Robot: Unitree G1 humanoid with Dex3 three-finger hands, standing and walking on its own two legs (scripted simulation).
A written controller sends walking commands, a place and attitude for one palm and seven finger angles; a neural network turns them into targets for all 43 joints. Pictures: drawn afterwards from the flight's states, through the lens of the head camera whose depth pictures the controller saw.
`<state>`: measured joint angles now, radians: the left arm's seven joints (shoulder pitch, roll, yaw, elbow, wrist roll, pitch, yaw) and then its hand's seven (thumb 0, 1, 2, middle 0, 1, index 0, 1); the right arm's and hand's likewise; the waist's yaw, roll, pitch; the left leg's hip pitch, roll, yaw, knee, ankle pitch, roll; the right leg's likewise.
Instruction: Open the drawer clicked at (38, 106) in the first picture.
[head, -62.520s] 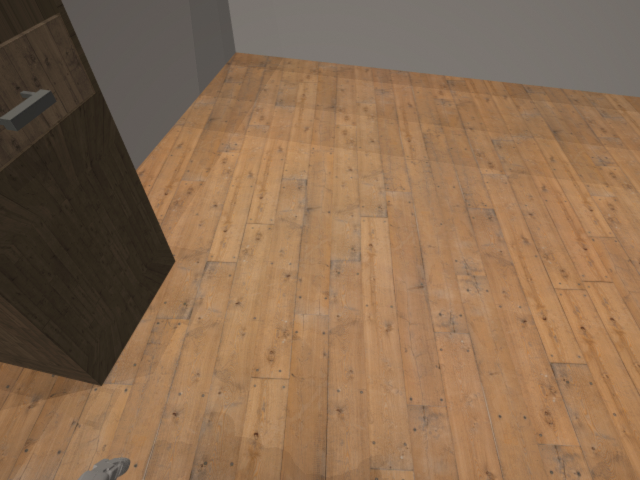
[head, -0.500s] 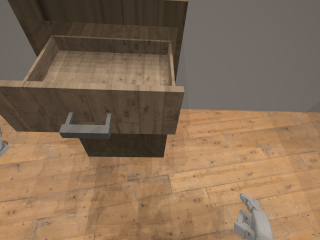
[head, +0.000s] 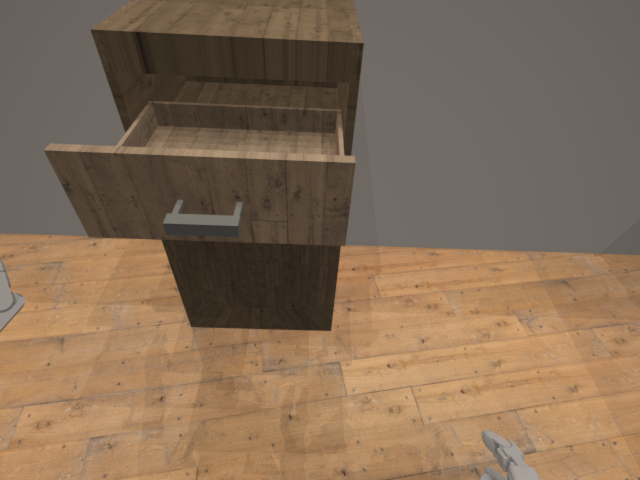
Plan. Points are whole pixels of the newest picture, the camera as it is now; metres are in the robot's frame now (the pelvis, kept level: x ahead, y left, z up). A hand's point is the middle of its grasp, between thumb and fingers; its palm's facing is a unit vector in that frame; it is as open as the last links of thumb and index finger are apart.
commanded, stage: stop stepping back and stand still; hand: left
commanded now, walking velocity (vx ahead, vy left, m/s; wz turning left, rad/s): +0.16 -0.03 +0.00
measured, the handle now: (206, 216) +0.49 +0.19 +0.06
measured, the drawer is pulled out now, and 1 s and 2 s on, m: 0.29 0.29 0.29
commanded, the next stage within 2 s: let the arm hang, fingers relaxed in 0.30 s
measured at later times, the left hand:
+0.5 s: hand (88, 355) +0.23 +0.25 +0.10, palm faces +0.28 -0.85 -0.45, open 7.4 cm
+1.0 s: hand out of the picture -0.06 +0.20 -0.16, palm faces +0.05 -0.97 -0.23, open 7.3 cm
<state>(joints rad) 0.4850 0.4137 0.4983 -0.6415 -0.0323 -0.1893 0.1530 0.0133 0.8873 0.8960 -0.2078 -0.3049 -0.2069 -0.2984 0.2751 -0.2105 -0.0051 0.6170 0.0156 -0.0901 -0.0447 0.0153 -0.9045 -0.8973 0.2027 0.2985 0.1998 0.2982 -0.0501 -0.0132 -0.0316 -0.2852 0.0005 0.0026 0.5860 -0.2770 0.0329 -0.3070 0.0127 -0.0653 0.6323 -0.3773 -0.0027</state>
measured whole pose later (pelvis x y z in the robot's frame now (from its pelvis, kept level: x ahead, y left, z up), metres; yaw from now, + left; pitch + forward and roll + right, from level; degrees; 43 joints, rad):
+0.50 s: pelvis +0.00 +0.01 -0.01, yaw +2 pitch +1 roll +0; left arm 0.31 0.35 0.22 -0.12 0.03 -0.10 0.04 0.00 0.90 0.90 -0.20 -0.30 -0.20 -0.30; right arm 0.19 -0.22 -0.02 0.77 0.00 -0.08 0.01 0.01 -0.90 -0.90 0.20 0.30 0.20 0.30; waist 0.00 0.06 -0.06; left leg -0.35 -0.01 0.02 0.65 -0.31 0.02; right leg -0.32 0.00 -0.06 0.64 -0.33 -0.03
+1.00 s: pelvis +0.00 +0.01 +0.01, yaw +2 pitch -2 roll -1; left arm 0.34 0.18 0.01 1.14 0.01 0.03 0.03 0.00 0.93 0.90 -0.20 -0.30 -0.20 -0.30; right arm 0.33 -0.14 0.00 1.10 0.00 0.03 -0.04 0.01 -0.91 -0.90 0.20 0.30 0.20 0.30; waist 0.00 0.03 0.10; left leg -0.20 0.00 0.03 0.44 -0.22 0.03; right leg -0.16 0.02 -0.05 0.41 -0.22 -0.03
